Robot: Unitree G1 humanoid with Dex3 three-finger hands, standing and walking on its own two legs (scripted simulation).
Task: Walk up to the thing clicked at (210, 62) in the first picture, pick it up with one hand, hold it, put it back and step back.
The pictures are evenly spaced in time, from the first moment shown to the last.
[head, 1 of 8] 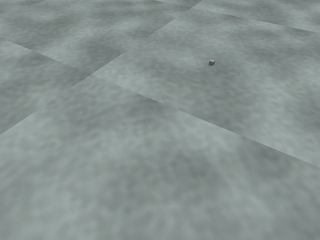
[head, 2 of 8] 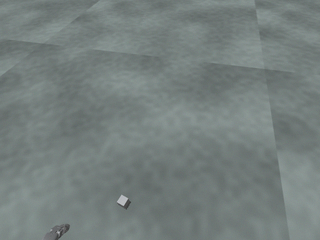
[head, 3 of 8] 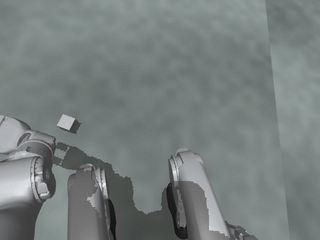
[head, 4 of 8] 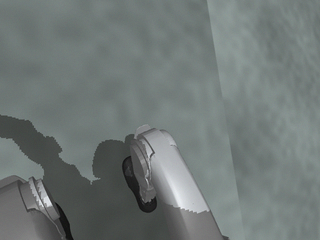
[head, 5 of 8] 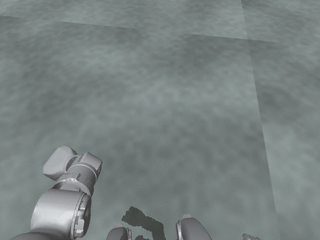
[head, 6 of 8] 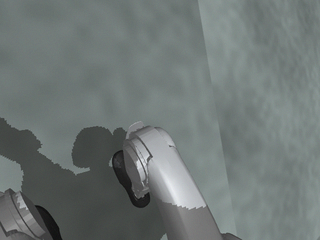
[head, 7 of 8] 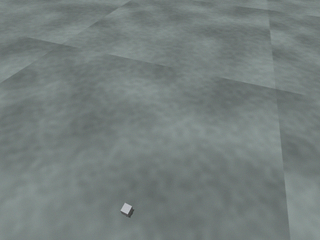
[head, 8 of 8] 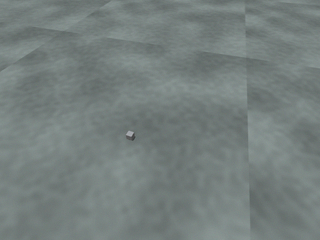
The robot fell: no
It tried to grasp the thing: yes
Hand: left
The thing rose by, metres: 0.66
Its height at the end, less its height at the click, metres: +0.00
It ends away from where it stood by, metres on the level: 0.01
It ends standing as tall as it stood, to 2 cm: yes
